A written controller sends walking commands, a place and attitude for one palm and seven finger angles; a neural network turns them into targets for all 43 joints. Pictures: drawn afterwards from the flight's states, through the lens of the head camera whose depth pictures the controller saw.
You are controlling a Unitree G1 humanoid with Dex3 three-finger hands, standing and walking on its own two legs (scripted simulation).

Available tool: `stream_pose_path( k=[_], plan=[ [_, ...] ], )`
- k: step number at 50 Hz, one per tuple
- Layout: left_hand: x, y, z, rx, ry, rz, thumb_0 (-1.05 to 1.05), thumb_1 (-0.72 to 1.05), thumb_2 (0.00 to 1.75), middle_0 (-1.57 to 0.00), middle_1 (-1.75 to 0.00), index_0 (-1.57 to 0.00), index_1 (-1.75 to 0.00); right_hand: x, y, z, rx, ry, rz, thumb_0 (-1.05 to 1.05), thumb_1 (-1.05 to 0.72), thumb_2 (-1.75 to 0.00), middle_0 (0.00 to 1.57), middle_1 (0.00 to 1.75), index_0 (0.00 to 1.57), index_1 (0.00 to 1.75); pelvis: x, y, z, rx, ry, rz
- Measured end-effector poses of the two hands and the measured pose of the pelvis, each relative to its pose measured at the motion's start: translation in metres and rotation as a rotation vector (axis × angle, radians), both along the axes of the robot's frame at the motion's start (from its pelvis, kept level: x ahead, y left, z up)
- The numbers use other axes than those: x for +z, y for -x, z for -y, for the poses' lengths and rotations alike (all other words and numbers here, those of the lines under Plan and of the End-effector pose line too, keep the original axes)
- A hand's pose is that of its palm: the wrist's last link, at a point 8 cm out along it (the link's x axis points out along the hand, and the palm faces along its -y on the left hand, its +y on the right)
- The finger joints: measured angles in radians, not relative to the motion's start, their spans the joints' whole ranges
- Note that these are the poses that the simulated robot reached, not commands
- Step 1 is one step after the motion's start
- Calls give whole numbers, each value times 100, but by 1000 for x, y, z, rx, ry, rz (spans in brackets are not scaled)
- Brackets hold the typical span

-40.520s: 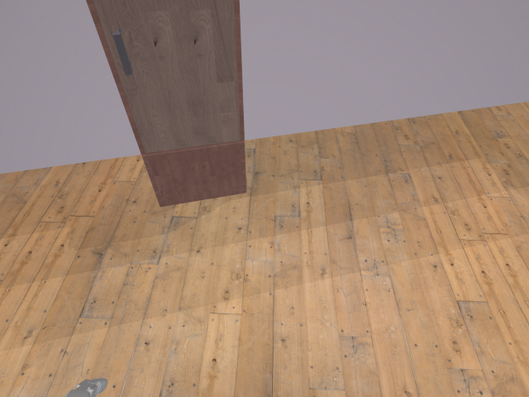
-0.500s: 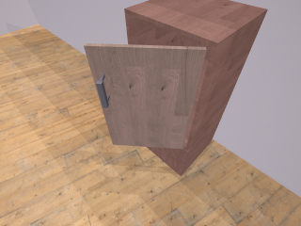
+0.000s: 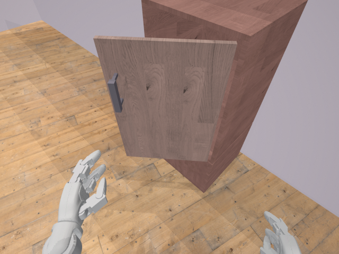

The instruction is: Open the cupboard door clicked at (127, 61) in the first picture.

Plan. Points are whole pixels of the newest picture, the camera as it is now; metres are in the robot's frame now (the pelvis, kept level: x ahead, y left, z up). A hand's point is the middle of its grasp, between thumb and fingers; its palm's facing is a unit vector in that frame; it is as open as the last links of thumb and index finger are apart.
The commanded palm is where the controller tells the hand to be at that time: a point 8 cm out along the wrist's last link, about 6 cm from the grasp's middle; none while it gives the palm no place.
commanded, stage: raise the hand with hooked fingers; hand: left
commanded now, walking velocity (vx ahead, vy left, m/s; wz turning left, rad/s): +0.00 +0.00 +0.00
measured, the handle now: (117, 93) +0.59 +0.19 +0.04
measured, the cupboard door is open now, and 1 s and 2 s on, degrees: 40 40 40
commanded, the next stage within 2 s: move the hooked fingers beside the handle in 1.82 s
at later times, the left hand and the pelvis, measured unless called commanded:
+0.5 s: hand (86, 213) +0.22 +0.20 -0.01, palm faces -0.18 -0.98 -0.03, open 10.8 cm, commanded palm +0.18 +0.27 +0.01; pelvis -0.02 +0.00 -0.05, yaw +2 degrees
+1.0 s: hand (49, 193) +0.25 +0.27 +0.04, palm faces -0.01 -1.00 -0.08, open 13.5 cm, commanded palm +0.22 +0.32 +0.04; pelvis -0.01 +0.02 -0.03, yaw +2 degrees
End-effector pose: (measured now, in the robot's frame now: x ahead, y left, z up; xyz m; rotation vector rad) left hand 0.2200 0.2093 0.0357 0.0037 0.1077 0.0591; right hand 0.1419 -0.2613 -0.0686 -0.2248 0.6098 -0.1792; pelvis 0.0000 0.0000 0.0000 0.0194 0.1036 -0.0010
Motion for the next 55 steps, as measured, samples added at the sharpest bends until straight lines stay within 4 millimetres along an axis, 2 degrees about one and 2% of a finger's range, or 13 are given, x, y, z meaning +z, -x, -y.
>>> stream_pose_path(
  k=[2, 4, 9, 11, 14, 18, 22, 26, 31, 36, 41, 50, 55],
  plan=[
    [-5, 2, 11, -91, 37, 90, 1, 75, 82, -21, -42, -20, -42, 15, -24, 6, 40, 30, 90, 1, -91, -90, 20, 30, 20, 30, -9, 1, 2, -7, -1, -23],
    [-22, 15, 15, -159, 34, 100, 1, 70, 80, -22, -45, -21, -45, 26, -45, 10, 73, 57, 154, 1, -91, -90, 20, 30, 20, 30, -19, 2, 4, -9, -2, -47],
    [-74, 65, -7, -92, 38, -75, 1, 57, 75, -23, -52, -23, -52, 24, -81, 4, 142, 97, 182, 1, -91, -90, 19, 30, 19, 30, -40, 6, 9, 6, 2, -94],
    [-77, 80, -24, -14, 12, -91, 1, 52, 73, -24, -55, -23, -55, 14, -88, -5, 174, 97, 163, 1, -91, -90, 19, 30, 19, 30, -45, 7, 10, 21, 13, -108],
    [-59, 86, -46, 58, -54, -2, 1, 45, 70, -24, -59, -23, -59, -8, -86, -23, 218, 70, 110, 1, -91, -90, 19, 30, 19, 30, -52, 10, 11, 44, 36, -122],
    [-31, 62, -52, -31, -105, 155, 1, 35, 66, -24, -65, -23, -65, -44, -67, -49, 257, 4, 23, 1, -91, -90, 19, 30, 20, 30, -58, 16, 7, 65, 63, -133],
    [-32, 24, -46, -203, -80, 104, 1, 26, 62, -25, -71, -24, -71, -65, -34, -62, 205, -71, -58, 1, -91, -90, 20, 30, 20, 30, -58, 20, 3, 57, 66, -140],
    [-36, 9, -49, -231, -12, -35, 0, 17, 58, -26, -77, -25, -77, -63, -1, -58, 107, -101, -107, 1, -90, -90, 20, 30, 20, 30, -48, 19, -3, 34, 51, -135],
    [-17, 20, -70, -86, -23, 6, 0, 5, 53, -27, -85, -26, -85, -47, 21, -41, 49, -51, -128, 1, -90, -90, 20, 30, 20, 30, -37, 15, -8, 22, 42, -119],
    [-15, 27, -89, -36, -76, 52, 0, -6, 48, -27, -92, -27, -92, -38, 20, -25, 80, 35, -136, 1, -90, -90, 20, 30, 20, 30, -37, 18, -12, 40, 50, -113],
    [-23, 19, -91, -122, -70, 12, 0, -18, 43, -28, -100, -27, -100, -26, 6, -21, 92, 82, -87, 1, -90, -90, 20, 30, 20, 30, -35, 19, -16, 46, 60, -99],
    [12, -5, -118, -71, -71, 110, -1, -39, 35, -30, -113, -29, -113, -8, -18, -44, 129, 52, -6, 1, -91, -90, 20, 30, 20, 30, -26, 10, -20, 45, 65, -65],
    [9, -15, -130, -78, -59, 32, -1, -45, 32, -30, -117, -30, -117, -11, -21, -55, 151, 25, -29, 1, -90, -90, 20, 30, 20, 30, -22, 6, -22, 45, 65, -66]
  ],
)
